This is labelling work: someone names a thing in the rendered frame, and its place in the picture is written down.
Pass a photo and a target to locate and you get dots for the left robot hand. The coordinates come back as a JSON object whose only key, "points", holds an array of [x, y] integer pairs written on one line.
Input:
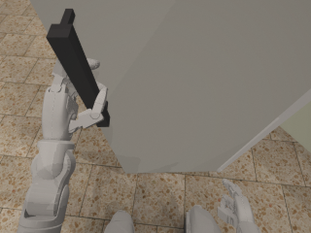
{"points": [[59, 104]]}

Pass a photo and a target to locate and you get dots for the right robot hand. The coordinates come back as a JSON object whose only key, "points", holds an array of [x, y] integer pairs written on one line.
{"points": [[236, 210]]}

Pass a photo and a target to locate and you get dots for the fridge door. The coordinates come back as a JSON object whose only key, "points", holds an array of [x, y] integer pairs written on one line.
{"points": [[190, 82]]}

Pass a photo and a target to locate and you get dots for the robot left forearm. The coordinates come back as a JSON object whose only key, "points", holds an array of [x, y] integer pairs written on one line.
{"points": [[46, 200]]}

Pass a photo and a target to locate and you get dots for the left robot thigh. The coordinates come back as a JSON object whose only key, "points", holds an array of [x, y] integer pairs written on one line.
{"points": [[121, 222]]}

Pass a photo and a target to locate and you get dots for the robot thigh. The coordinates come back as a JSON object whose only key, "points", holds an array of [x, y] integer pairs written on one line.
{"points": [[199, 220], [121, 222]]}

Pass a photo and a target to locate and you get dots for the right robot thigh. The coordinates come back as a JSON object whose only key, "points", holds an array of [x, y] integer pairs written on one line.
{"points": [[199, 220]]}

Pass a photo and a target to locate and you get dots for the robot right forearm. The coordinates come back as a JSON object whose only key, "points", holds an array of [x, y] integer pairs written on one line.
{"points": [[247, 227]]}

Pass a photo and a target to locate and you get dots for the handle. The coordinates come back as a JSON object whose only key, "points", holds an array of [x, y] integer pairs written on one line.
{"points": [[68, 49]]}

